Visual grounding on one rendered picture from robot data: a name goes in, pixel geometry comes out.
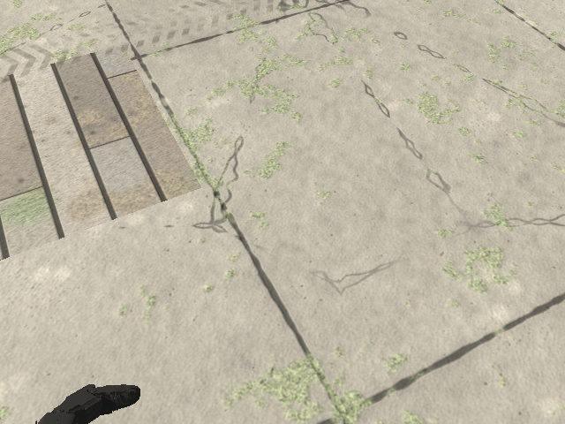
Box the robot left hand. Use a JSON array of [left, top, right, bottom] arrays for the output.
[[35, 384, 140, 424]]

